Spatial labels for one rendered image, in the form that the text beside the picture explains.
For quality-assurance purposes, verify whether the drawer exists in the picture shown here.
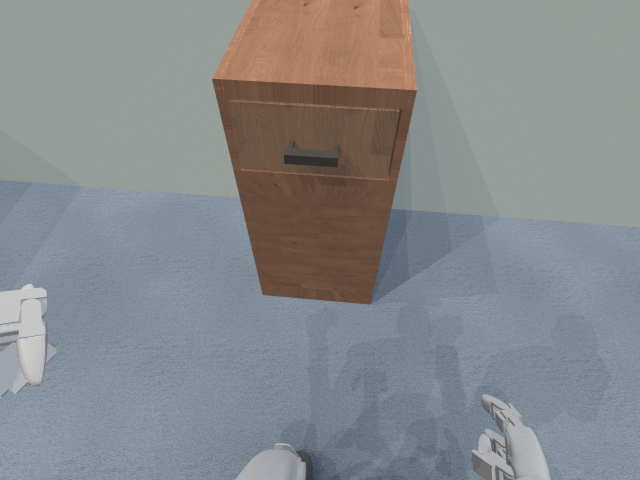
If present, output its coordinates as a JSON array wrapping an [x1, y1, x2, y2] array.
[[229, 99, 399, 179]]

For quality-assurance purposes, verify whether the left robot shin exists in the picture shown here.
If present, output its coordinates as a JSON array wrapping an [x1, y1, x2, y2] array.
[[273, 443, 299, 457]]

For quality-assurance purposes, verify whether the cabinet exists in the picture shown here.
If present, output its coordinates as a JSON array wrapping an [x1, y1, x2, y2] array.
[[212, 0, 417, 305]]

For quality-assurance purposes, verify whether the handle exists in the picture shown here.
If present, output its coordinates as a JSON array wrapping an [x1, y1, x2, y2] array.
[[284, 140, 339, 167]]

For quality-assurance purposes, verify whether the left robot thigh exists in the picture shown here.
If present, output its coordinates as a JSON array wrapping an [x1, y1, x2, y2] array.
[[235, 449, 306, 480]]

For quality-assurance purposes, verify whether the left robot hand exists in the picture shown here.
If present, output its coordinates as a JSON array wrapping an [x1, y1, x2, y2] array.
[[0, 284, 57, 399]]

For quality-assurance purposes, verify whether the right robot hand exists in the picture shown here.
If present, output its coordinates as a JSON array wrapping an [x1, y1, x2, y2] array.
[[472, 394, 551, 480]]

